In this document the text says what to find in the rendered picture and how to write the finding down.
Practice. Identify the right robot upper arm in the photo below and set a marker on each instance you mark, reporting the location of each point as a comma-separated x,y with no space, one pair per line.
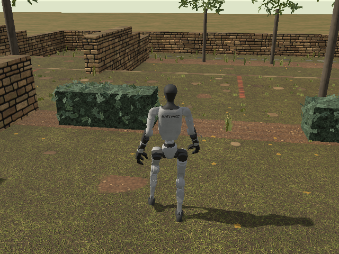
189,120

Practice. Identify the left robot upper arm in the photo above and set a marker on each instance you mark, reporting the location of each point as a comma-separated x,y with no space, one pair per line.
150,121

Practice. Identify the robot left shin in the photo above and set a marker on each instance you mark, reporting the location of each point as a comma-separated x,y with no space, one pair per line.
153,182

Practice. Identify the left robot hand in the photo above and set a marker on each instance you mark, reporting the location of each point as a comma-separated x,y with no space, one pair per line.
138,157

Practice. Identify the right robot forearm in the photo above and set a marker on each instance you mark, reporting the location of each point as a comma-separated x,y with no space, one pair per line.
194,138

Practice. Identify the right robot hand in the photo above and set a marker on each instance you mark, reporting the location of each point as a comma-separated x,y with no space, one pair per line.
197,148

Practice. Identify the robot torso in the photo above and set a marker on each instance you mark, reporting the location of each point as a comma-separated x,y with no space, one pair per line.
169,126

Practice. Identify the left robot forearm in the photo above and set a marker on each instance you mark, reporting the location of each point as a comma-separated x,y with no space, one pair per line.
143,143

